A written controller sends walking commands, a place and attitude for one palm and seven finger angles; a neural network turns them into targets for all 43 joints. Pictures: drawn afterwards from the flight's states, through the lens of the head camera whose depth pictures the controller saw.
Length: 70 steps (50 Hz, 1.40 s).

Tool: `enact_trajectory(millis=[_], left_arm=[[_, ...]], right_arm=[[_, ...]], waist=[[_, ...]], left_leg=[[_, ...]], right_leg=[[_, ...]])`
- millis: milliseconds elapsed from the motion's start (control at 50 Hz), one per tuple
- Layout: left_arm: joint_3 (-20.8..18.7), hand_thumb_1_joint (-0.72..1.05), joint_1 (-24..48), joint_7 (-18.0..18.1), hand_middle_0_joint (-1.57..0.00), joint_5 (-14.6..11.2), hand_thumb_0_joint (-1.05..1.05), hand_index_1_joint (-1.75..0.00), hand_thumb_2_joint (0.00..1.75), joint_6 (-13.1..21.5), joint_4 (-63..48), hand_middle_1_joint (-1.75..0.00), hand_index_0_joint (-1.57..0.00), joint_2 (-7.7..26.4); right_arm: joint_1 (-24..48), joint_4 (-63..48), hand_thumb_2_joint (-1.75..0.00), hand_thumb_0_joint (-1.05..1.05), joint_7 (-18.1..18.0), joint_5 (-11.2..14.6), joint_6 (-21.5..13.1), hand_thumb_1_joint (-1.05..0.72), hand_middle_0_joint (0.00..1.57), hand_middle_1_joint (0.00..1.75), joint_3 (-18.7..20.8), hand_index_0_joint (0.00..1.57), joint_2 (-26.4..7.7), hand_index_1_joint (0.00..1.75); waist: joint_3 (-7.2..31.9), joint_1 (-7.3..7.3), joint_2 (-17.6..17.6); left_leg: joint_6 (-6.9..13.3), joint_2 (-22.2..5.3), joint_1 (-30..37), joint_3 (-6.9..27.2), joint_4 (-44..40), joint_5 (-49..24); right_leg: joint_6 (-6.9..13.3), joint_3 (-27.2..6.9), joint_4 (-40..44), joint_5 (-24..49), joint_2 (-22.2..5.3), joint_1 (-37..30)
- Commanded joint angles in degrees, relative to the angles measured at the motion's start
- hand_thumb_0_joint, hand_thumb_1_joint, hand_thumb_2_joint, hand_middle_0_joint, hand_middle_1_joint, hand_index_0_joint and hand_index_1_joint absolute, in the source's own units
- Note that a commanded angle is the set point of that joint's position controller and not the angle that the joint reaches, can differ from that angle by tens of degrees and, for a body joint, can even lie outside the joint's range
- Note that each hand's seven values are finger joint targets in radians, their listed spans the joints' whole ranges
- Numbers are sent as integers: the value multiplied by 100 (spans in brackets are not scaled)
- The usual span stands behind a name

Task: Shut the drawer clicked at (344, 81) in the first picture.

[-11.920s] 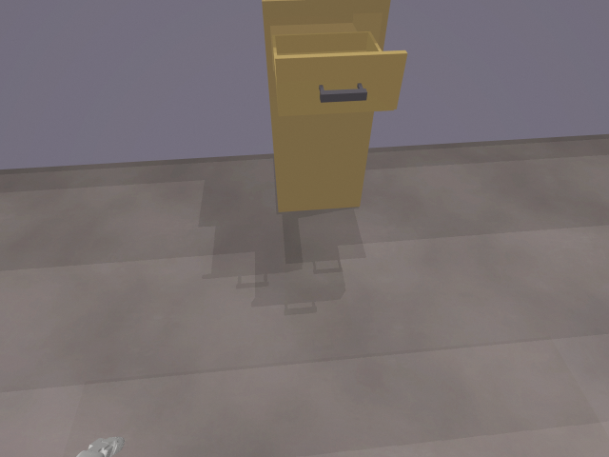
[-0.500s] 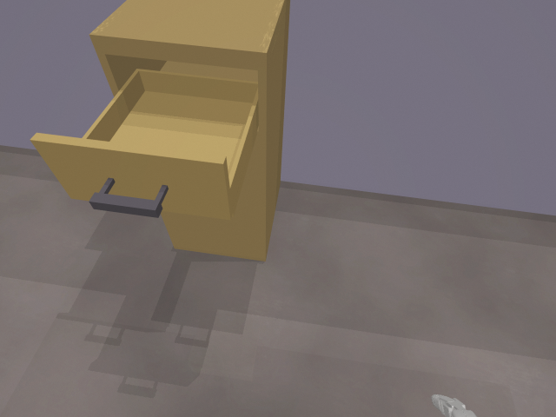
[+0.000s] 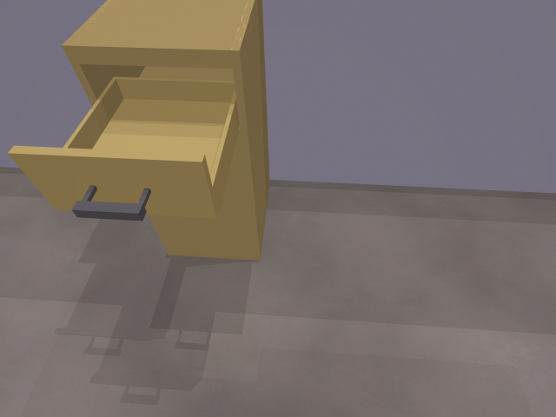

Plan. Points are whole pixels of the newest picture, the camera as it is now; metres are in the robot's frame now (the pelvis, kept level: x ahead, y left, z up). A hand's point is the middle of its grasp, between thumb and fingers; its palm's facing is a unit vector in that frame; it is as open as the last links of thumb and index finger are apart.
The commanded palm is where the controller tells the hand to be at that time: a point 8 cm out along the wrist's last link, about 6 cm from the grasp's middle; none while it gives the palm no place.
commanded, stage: look again from close up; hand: left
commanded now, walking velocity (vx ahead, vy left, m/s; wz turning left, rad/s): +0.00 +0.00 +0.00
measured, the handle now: (114, 201) +0.47 +0.32 +0.00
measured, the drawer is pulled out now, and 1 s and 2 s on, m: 0.30 0.30 0.30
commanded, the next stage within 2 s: shuffle to correct the standing spot in 0.32 s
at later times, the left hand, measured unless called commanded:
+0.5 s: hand out of the picture -0.02 +0.18 -0.17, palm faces +0.00 -0.97 -0.25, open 7.4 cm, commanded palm none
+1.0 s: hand (176, 405) +0.17 +0.18 -0.17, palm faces -0.06 -0.98 -0.21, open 7.4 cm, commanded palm none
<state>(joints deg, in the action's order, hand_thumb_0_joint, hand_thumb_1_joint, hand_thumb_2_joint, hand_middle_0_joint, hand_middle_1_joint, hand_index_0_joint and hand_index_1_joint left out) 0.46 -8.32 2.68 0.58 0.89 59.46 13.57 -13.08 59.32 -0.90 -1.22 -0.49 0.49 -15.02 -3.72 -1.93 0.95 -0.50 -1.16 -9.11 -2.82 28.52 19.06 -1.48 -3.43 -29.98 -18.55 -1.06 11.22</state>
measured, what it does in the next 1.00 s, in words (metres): lifts its right foot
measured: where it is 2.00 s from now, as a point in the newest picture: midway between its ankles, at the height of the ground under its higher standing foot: outside the picture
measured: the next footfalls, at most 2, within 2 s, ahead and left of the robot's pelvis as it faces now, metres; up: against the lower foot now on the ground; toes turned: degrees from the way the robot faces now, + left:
right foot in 1.02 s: +0.16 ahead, -0.08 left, +0.00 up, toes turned -10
left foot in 1.44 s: +0.25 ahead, +0.18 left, +0.00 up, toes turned +7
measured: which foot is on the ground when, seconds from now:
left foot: down 0.00-1.00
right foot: down 0.00-0.70, up 0.72-1.00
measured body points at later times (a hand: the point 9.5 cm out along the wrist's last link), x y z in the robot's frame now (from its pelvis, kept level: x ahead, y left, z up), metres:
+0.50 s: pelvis -0.03 -0.02 +0.00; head -0.01 -0.02 +0.45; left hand -0.02 +0.23 -0.15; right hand -0.02 -0.27 -0.16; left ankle -0.04 +0.12 -0.74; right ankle -0.03 -0.14 -0.74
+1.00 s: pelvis +0.07 +0.01 -0.01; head +0.12 -0.01 +0.44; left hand +0.17 +0.23 -0.15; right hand -0.03 -0.18 -0.16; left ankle -0.04 +0.11 -0.74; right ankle +0.12 -0.07 -0.73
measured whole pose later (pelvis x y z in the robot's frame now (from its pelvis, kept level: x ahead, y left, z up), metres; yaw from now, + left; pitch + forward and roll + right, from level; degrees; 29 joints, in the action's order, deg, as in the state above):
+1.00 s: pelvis +0.07 +0.01 -0.01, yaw -3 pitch +1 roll +2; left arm -2.4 -8.2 -0.1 1.7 1.2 56.7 8.6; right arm -26.1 63.8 -0.8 -1.4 -2.9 -0.8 -6.2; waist -4.9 -1.4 0.6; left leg 1.6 1.2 -2.6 -7.3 25.7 23.8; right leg 3.4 7.8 -39.1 -16.7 -2.2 24.2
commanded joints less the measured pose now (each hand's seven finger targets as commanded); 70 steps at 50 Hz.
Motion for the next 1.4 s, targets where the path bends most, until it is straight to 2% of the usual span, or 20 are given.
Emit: enact_trajectory(millis=[0, 140, 420, 520, 580, 640, 680, 700, 760, 880, 940, 960, 980, 1000, 1020, 1060, 1140, 1300, 1360, 1380], left_arm=[[-153, 90, -309, -13, -20, -20, 0, -30, 90, 22, -303, -30, -20, 768], [-154, 90, -356, -82, -20, -6, 0, -30, 90, -21, -260, -30, -20, 721], [-213, 90, -711, -125, -20, 24, 0, -30, 90, 13, -26, -30, -20, 531], [-353, 90, -1095, -173, -20, 84, 0, -30, 90, -82, -31, -30, -20, 753], [-464, 90, -1161, -159, -20, 89, 0, -30, 90, -28, -98, -30, -20, 865], [-440, 90, -778, -186, -20, 87, 0, -30, 90, -38, -255, -30, -20, 558], [-344, 90, -284, -190, -20, 115, 0, -30, 90, -4, -551, -30, -20, -3], [-358, 90, -96, -171, -20, 137, 0, -30, 90, 18, -576, -30, -20, 101], [-363, 90, -164, -287, -20, 91, 0, -30, 90, 93, -467, -30, -20, -42], [-287, 90, -37, -314, -20, 61, 0, -30, 90, 72, -537, -30, -20, -278], [-342, 90, -655, -270, -20, 91, 0, -30, 90, 138, -393, -30, -20, -210], [-414, 90, -1169, -247, -20, 112, 0, -30, 90, 184, -238, -30, -20, -15], [-530, 90, -1868, -182, -20, 145, 0, -30, 90, 258, -47, -30, -20, 406], [-639, 90, -2325, -134, -20, 108, 0, -30, 90, 278, 10, -30, -20, 937], [-629, 90, -2197, -119, -20, 34, 0, -30, 90, 244, -8, -30, -20, 934], [-520, 90, -1310, -52, -20, 35, 0, -30, 90, 236, -157, -30, -20, 357], [-453, 90, -839, -84, -20, 75, 0, -30, 90, 279, -245, -30, -20, 170], [-632, 90, -922, -145, -20, 115, 0, -30, 90, 138, -228, -30, -20, 681], [-649, 90, -866, -125, -20, 129, 0, -30, 90, 32, -213, -30, -20, 740], [-626, 90, -863, -115, -20, 106, 0, -30, 90, -12, -197, -30, -20, 631]], right_arm=[[-125, -428, -90, 0, -72, 11, -69, -90, 20, 30, 95, 20, -599, 30], [-187, -308, -90, 0, -54, 27, -62, -90, 20, 30, 115, 20, -447, 30], [-337, -41, -90, 0, -64, 26, -120, -90, 20, 30, 125, 20, -288, 30], [-543, -99, -90, 0, 56, -39, 31, -90, 20, 30, 120, 20, -72, 30], [-625, -151, -90, 0, 75, -29, -40, -90, 20, 30, 108, 20, 10, 30], [-1386, 62, -90, 0, 62, -12, -164, -90, 20, 30, 99, 20, -48, 30], [-2154, 212, -90, 0, 0, -98, -177, -90, 20, 30, 234, 20, -602, 30], [-2119, 241, -90, 0, -17, -81, -187, -90, 20, 30, 187, 20, -448, 30], [-1622, 71, -90, 0, -50, -59, -319, -90, 20, 30, 94, 20, -100, 30], [-1660, 222, -90, 0, -97, -51, -364, -90, 20, 30, 72, 20, -70, 30], [-1589, 270, -90, 0, -81, 17, -312, -90, 20, 30, 99, 20, -108, 30], [-1565, 269, -90, 0, -60, 63, -317, -90, 20, 30, 105, 20, -68, 30], [-1577, 205, -90, 0, -29, 116, -338, -90, 20, 30, 99, 20, 83, 30], [-1728, 9, -90, 0, -25, 121, -355, -90, 20, 30, 99, 20, 316, 30], [-1536, -7, -90, 0, -61, 34, -264, -90, 20, 30, 151, 20, 109, 30], [-937, -34, -90, 0, -4, 13, -128, -90, 20, 30, 168, 20, 366, 30], [-1192, 91, -90, 0, 80, -5, 81, -90, 20, 30, 137, 20, 580, 30], [-207, -397, -90, 0, 145, 33, 56, -90, 20, 30, 160, 20, 405, 30], [-372, -421, -90, 0, 125, 41, 13, -90, 20, 30, 198, 20, 238, 30], [-621, -346, -90, 0, 103, 20, -2, -90, 20, 30, 211, 20, 76, 30]], waist=[[515, 182, 119], [-76, 143, -199], [247, 210, -157], [-358, 345, -863], [-400, 305, -1072], [-222, -23, -264], [-442, -305, 1720], [-621, -302, 1411], [-419, 19, 269], [-26, 116, 637], [252, 467, 397], [518, 712, -68], [951, 972, -848], [1429, 951, -2061], [1194, 863, -1339], [44, 531, -672], [140, 122, -887], [247, 402, -930], [175, 250, -1005], [333, 153, -554]], left_leg=[[196, -652, 126, 294, -210, -2534], [181, -442, -224, 300, -505, -540], [198, -434, -187, 262, -487, -310], [161, 70, -1073, -144, 555, 912], [183, 33, -1117, -129, 889, 540], [314, -171, 270, 178, -426, 249], [1146, -1791, 813, 2314, -1678, 353], [1376, -1925, 636, 2397, -1787, 109], [1432, -1595, 651, 1489, -1452, -2019], [1205, -1167, 738, 315, -1108, -3832], [929, -1026, 315, 48, -310, -4000], [763, -834, -133, -46, 366, -3580], [521, -494, -1231, -280, 1608, -2021], [208, 305, -2329, -353, 3481, 1508], [168, 37, -2494, 376, 4431, 1606], [99, -342, -2666, 378, 4618, 834], [-101, -431, -1950, 101, 3641, 103], [-191, -213, -1457, -302, 1315, -260], [-170, -175, -571, -405, 263, -585], [-132, -168, 60, -388, -219, -1032]], right_leg=[[373, -27, 6, 1693, -298, -55], [368, -377, 446, 651, -277, 512], [418, -456, 539, 464, -324, 360], [816, -1477, 1404, -2381, -833, 663], [1102, -1878, 1581, -1944, -1280, 653], [794, -557, 235, -1131, -512, 1423], [430, 867, -2352, -1692, 362, 2884], [496, 561, -3081, -1513, 26, 3088], [461, 622, -3444, -724, -344, 2995], [440, 1113, -1661, -353, -153, 1796], [478, 1202, -560, 473, 4, 348], [488, 1081, -86, 1033, -83, -640], [812, -108, 34, 1717, -1178, -1982], [1597, -2486, 818, 3196, -2898, -2729], [1895, -2480, 1081, 3322, -2997, -2168], [1546, -1383, 1326, 2826, -2483, -591], [1118, 235, 1426, 3107, -1753, 321], [1059, 331, 1196, 2486, -1730, -45], [849, 405, 640, 1954, -1697, 272], [705, 530, 157, 1543, -1452, 502]])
